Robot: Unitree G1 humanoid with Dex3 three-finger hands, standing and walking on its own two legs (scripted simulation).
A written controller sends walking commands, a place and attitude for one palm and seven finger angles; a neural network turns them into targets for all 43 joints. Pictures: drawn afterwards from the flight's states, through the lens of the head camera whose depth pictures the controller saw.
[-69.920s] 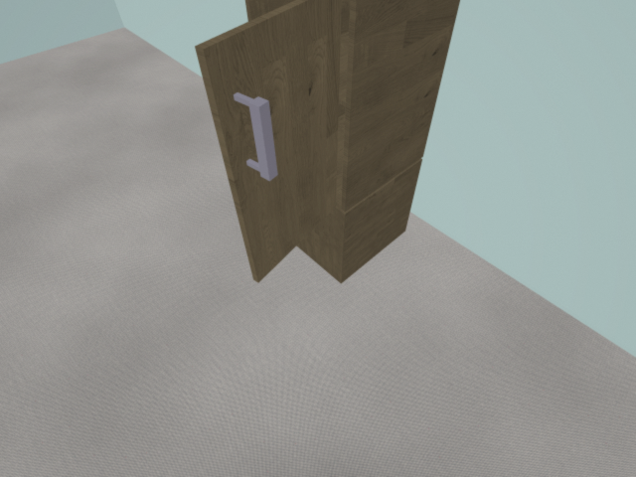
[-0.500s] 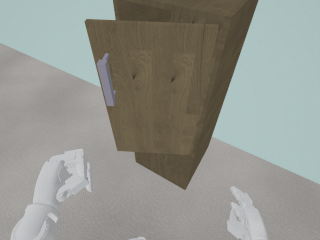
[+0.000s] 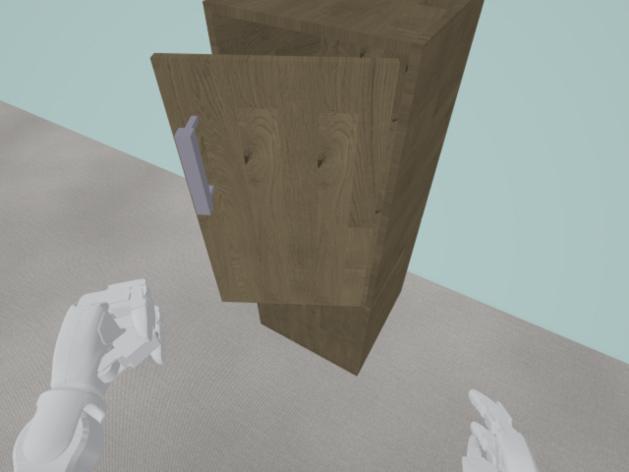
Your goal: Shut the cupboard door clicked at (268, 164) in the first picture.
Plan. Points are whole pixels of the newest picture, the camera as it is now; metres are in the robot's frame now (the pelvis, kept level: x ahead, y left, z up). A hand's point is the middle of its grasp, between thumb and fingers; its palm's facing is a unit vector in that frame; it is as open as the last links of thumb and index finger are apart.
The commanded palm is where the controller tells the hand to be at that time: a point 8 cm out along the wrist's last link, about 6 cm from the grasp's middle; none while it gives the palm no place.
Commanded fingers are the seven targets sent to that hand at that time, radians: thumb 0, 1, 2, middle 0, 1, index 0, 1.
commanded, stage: raise the hand and make a fist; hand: left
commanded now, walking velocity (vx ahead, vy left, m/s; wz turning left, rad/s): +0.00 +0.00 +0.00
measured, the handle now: (199, 166) +0.53 +0.24 +0.11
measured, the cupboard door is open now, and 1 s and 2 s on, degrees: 28 28 25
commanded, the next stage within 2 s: bring the fist close to the handle in 0.04 s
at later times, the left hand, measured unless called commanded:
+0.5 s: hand (180, 283) +0.30 +0.19 +0.11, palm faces +0.03 -1.00 -0.05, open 3.1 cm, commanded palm +0.28 +0.24 +0.11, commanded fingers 0.00 0.90 0.90 -1.30 -1.50 -1.30 -1.50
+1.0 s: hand (197, 219) +0.40 +0.20 +0.12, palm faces +0.05 -1.00 -0.02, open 3.1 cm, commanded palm +0.39 +0.25 +0.11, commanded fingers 0.00 0.90 0.90 -1.30 -1.50 -1.30 -1.50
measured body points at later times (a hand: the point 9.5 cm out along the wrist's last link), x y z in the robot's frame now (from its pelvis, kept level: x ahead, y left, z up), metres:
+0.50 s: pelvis +0.02 -0.02 +0.00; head +0.02 -0.04 +0.45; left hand +0.29 +0.25 +0.12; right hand +0.19 -0.26 -0.08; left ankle +0.07 +0.10 -0.71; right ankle -0.02 -0.10 -0.71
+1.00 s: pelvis +0.02 +0.00 +0.00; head +0.05 +0.00 +0.45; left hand +0.40 +0.25 +0.12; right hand +0.15 -0.25 -0.10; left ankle +0.07 +0.10 -0.71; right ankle -0.02 -0.10 -0.71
